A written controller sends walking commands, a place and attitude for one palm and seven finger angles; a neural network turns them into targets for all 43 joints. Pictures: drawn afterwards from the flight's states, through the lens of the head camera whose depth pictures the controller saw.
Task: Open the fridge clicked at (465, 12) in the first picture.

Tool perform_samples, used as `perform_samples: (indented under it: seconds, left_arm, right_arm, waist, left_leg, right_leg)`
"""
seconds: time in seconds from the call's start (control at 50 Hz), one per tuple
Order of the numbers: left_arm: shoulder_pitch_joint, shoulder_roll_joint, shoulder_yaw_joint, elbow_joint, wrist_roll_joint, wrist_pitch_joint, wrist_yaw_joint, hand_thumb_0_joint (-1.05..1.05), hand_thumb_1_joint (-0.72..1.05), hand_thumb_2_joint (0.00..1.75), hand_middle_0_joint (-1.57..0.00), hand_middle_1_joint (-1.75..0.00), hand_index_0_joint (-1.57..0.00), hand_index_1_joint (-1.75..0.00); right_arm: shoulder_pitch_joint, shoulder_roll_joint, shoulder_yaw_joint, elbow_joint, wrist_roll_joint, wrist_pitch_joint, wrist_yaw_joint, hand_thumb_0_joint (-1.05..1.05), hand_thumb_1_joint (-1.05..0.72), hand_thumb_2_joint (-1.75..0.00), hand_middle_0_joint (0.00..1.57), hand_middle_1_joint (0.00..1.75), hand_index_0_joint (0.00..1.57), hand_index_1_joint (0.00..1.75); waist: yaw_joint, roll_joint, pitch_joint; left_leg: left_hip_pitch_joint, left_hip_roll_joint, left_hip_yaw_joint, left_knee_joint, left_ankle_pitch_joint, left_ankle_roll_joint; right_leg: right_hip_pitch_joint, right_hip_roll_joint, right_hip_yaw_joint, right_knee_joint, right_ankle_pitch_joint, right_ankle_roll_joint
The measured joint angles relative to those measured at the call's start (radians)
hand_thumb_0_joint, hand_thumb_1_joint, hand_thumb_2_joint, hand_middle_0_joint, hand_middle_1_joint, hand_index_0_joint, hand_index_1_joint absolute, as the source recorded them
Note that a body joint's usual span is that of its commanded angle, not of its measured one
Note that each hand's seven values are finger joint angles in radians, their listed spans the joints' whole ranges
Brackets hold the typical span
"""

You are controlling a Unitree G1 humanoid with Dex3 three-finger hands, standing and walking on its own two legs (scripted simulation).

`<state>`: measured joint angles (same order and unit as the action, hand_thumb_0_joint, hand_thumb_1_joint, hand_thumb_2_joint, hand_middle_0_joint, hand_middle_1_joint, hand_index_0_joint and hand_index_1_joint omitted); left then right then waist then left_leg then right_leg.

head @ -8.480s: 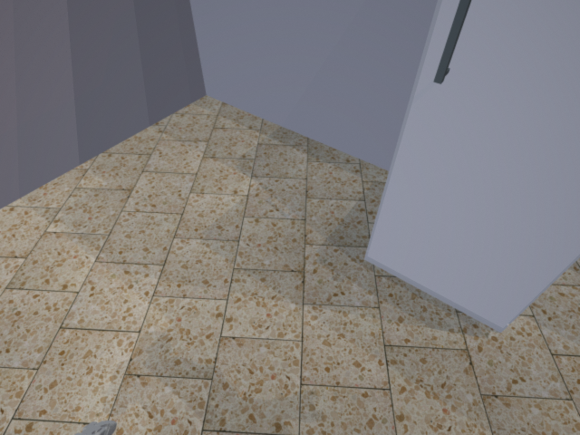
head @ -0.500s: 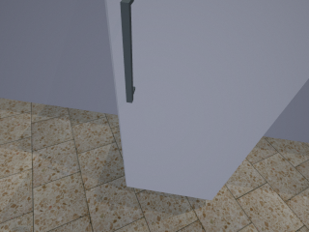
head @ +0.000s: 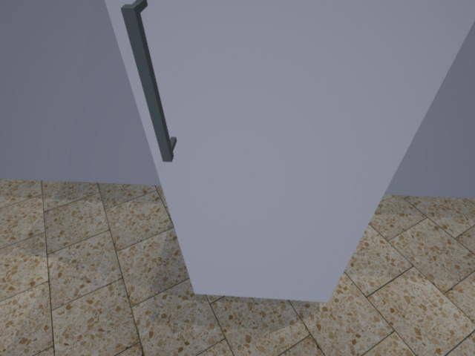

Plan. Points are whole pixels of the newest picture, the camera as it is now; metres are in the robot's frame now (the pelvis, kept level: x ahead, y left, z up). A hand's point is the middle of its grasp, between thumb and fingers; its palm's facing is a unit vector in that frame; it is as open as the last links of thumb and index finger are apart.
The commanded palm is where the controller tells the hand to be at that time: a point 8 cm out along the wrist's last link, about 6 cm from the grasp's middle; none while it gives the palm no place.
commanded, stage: come to a stop and stand still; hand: left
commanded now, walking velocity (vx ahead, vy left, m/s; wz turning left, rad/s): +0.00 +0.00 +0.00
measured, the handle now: (156, 91) +0.47 +0.16 +0.24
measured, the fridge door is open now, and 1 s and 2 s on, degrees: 0 0 0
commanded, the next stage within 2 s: look again from close up in 0.12 s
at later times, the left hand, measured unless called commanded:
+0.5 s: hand out of the picture -0.01 +0.16 -0.16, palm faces +0.04 -0.98 -0.19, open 7.4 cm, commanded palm none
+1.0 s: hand out of the picture -0.02 +0.16 -0.16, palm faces +0.05 -0.98 -0.20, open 7.4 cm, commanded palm none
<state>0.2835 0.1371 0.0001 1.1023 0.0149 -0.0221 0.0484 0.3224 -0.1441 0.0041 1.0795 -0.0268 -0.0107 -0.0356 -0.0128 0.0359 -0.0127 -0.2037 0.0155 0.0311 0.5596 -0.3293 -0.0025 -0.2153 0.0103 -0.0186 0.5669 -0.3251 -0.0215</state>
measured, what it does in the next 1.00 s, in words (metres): stands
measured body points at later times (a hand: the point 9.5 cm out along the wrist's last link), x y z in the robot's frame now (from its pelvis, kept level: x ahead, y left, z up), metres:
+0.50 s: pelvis +0.00 +0.00 +0.01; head +0.00 -0.02 +0.46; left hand -0.01 +0.21 -0.15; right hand -0.01 -0.21 -0.16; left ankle -0.02 +0.12 -0.73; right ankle -0.01 -0.11 -0.73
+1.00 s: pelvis -0.01 +0.00 +0.01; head +0.00 -0.02 +0.46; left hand -0.02 +0.22 -0.15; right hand -0.02 -0.21 -0.16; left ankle -0.02 +0.12 -0.73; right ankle -0.01 -0.11 -0.73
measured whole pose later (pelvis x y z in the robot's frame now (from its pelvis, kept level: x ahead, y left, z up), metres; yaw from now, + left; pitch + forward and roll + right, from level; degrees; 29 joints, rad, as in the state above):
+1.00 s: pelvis -0.01 +0.00 +0.01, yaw +0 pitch -2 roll +1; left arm 0.30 0.12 0.00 1.11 0.01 -0.02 0.04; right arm 0.30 -0.13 0.01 1.13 -0.02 -0.02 -0.03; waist 0.00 0.02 0.03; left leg -0.16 0.00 0.03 0.44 -0.25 0.00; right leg -0.19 0.00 -0.02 0.49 -0.27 -0.02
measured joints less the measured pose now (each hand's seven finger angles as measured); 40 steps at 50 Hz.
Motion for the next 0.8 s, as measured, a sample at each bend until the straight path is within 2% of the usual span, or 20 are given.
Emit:
perform_samples:
  seconds: [0.18,0.4,0.8]
  left_arm:
    - [0.018,-0.002,-0.003,-0.003,-0.001,-0.004,-0.011,0.01,0.92,0.9,-0.2,-0.3,-0.2,-0.3]
    - [0.03,-0.014,-0.004,0.012,-0.002,-0.002,-0.015,0.01,0.91,0.9,-0.2,-0.3,-0.2,-0.3]
    - [0.02,-0.013,0.003,0.011,-0.001,0.001,-0.013,0.01,0.91,0.9,-0.2,-0.3,-0.2,-0.3]
  right_arm:
    - [-0.024,-0.021,0.002,0.003,0.007,-0.008,0.003,0.02,-0.93,-0.9,0.2,0.3,0.2,0.29]
    - [-0.02,0.0,0.009,0.035,0.01,-0.005,0.005,0.01,-0.91,-0.9,0.2,0.3,0.2,0.29]
    - [-0.016,0.016,0.008,0.053,0.009,-0.008,0.003,0.0,-0.91,-0.9,0.2,0.3,0.2,0.29]
  waist:
    - [0.008,0.0,0.011]
    - [0.013,-0.011,0.037]
    - [0.015,-0.017,0.04]
  left_leg:
    - [0.037,-0.01,0.002,-0.077,0.043,-0.001]
    - [0.048,-0.008,-0.001,-0.105,0.06,-0.005]
    - [0.045,-0.013,-0.002,-0.115,0.074,-0.001]
  right_leg:
    - [0.024,-0.009,0.002,-0.047,0.025,0.0]
    - [0.034,-0.006,-0.002,-0.072,0.04,-0.004]
    - [0.032,-0.011,-0.003,-0.081,0.052,-0.001]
